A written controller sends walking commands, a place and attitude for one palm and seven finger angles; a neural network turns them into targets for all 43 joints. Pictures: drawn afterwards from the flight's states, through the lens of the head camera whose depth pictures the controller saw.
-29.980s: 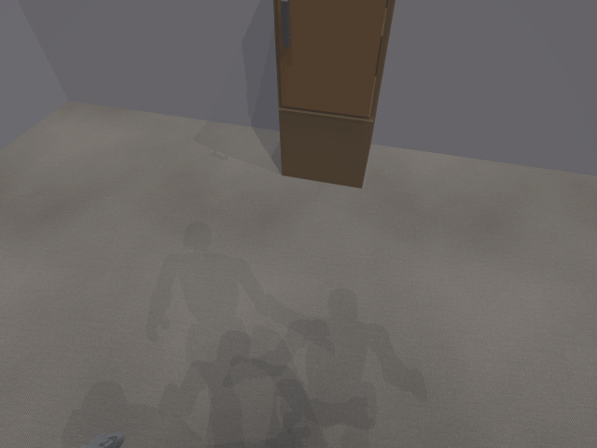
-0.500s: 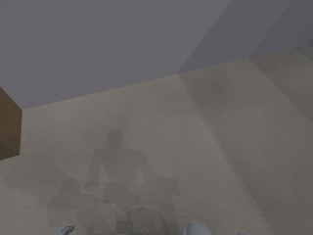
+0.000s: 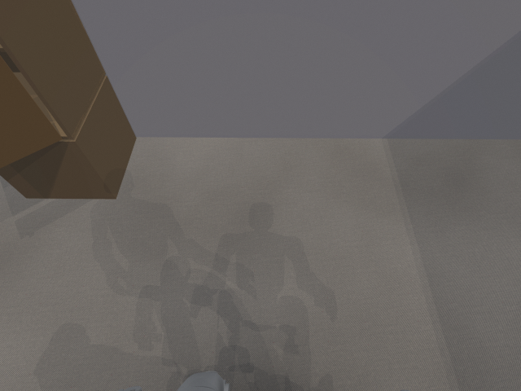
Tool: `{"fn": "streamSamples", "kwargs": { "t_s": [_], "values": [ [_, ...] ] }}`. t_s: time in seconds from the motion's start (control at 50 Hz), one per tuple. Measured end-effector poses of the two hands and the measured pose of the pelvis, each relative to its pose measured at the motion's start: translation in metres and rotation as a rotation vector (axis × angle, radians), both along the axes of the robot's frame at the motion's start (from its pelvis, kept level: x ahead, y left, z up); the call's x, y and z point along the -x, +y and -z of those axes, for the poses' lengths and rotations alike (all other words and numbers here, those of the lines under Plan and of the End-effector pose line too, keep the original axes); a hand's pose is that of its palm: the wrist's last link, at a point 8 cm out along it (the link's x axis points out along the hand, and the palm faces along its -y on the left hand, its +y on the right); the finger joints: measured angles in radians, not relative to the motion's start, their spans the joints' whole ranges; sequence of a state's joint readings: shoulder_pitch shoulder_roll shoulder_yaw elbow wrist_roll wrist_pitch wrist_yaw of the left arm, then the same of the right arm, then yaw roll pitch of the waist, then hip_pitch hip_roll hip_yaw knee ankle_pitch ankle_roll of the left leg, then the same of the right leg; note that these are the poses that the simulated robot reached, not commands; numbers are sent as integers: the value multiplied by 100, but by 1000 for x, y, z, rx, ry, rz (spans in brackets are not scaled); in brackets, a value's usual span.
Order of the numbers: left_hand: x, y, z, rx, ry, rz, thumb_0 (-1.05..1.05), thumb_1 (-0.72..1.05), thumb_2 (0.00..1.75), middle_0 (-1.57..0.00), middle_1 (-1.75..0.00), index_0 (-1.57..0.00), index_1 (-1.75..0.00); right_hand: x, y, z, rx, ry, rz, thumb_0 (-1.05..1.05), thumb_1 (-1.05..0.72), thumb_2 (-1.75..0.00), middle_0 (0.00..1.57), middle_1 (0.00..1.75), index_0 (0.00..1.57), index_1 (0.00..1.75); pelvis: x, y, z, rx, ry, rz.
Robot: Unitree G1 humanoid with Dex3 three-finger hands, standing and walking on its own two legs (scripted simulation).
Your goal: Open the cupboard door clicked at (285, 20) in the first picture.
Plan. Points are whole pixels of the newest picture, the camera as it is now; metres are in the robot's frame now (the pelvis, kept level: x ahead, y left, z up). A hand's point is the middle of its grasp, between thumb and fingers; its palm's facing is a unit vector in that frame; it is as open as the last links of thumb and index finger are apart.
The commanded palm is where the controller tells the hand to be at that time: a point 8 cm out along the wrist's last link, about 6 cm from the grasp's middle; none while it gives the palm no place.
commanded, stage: turn to face it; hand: left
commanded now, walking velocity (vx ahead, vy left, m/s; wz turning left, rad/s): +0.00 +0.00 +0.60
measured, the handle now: out of the picture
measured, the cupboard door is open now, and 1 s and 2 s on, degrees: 40 40 40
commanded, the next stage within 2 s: take the last steps up to it in 1.22 s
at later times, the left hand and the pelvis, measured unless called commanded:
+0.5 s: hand out of the picture +0.08 +0.21 -0.15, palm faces +0.26 -0.92 -0.30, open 7.4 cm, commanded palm none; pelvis +0.02 -0.02 -0.01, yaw +16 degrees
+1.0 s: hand out of the picture -0.07 +0.19 -0.18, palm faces +0.58 -0.77 -0.26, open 7.4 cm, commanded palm none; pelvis +0.03 -0.01 -0.01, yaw +33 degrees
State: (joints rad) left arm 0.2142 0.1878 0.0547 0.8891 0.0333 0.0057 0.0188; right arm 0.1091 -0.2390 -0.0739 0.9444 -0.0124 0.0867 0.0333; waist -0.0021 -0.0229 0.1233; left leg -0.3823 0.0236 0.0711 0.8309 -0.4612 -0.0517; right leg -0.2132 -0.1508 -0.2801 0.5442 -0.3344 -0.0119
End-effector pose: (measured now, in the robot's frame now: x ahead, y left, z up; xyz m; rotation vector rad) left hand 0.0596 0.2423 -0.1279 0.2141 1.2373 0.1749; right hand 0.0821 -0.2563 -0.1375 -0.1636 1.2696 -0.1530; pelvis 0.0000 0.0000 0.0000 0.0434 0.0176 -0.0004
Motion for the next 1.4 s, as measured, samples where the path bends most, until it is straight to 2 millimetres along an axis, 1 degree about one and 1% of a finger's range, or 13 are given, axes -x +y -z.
{"fn": "streamSamples", "kwargs": {
  "t_s": [0.12, 0.22, 0.34, 0.44, 0.5, 0.6, 0.7, 0.88, 0.96, 1.06, 1.16, 1.28, 1.4],
  "values": [
    [41, 39, 27, 3, 78, -119, 0, 91, 90, -20, -30, -20, -30, -56, 28, -2, 42, -116, -132, 1, -91, -90, 20, 30, 20, 30, -4, 18, 18, 23, 4, -79],
    [39, 52, 17, -10, 65, -179, 1, 91, 90, -20, -30, -20, -30, -63, 40, -11, 56, -114, -189, 1, -91, -90, 20, 30, 20, 30, -7, 21, 8, 38, 3, -129],
    [15, 44, 1, -21, -28, -200, 1, 91, 90, -20, -30, -20, -30, -59, 38, -8, 30, -60, -226, 1, -90, -90, 20, 30, 20, 30, -12, 11, 2, 42, 2, -183],
    [-3, 24, -7, -43, -94, -208, 0, 91, 90, -20, -30, -20, -30, -59, 20, 10, 0, -15, -233, 1, -90, -90, 20, 30, 20, 30, -19, -10, 7, 33, 3, -235],
    [-3, 7, -9, -64, -123, -222, 0, 91, 90, -20, -30, -20, -30, -67, 7, 22, -14, 4, -243, 1, -90, -90, 20, 30, 20, 30, -23, -22, 13, 25, -5, -278],
    [20, -18, -16, -47, -89, -297, 0, 91, 90, -20, -30, -20, -30, -86, -1, 16, -16, 29, -298, 1, -91, -90, 20, 30, 20, 30, -27, -31, 2, 3, -18, -355],
    [50, -33, -11, -15, -54, -398, 0, 91, 90, -20, -30, -20, -30, -110, 9, 5, -12, 35, -386, 1, -91, -90, 20, 30, 20, 30, -32, -35, -3, -9, -13, -438],
    [133, -23, 23, 28, 38, -589, 0, 91, 90, -20, -30, -20, -30, -166, 77, 1, 12, -87, -593, 1, -91, -90, 20, 30, 20, 30, -28, -14, 15, 30, -16, -554],
    [156, -16, 28, 31, 107, -640, 0, 91, 90, -20, -30, -20, -30, -174, 100, -6, 18, -137, -642, 1, -91, -90, 20, 30, 20, 30, -25, -8, 15, 27, -20, -572],
    [151, -12, 14, 26, 79, -664, 1, 91, 90, -20, -30, -20, -30, -168, 109, -11, 10, -120, -670, 1, -90, -90, 20, 30, 20, 30, -27, -7, 4, 40, -20, -597],
    [131, -19, 5, 14, 26, -663, 0, 91, 90, -19, -30, -20, -30, -159, 101, -4, -16, -69, -671, 1, -90, -90, 20, 30, 20, 30, -33, -15, 1, 42, -25, -620],
    [109, -43, 4, -15, -27, -662, 0, 91, 90, -20, -30, -20, -30, -157, 77, 21, -44, 4, -648, 1, -90, -90, 20, 30, 20, 30, -46, -33, 11, 21, -32, -657],
    [118, -70, -2, 12, -11, -721, 0, 92, 90, -20, -30, -20, -30, -158, 63, 12, -15, 64, -662, 1, -91, -90, 20, 30, 20, 30, -50, -36, 0, 8, -35, -701]
  ]
}}
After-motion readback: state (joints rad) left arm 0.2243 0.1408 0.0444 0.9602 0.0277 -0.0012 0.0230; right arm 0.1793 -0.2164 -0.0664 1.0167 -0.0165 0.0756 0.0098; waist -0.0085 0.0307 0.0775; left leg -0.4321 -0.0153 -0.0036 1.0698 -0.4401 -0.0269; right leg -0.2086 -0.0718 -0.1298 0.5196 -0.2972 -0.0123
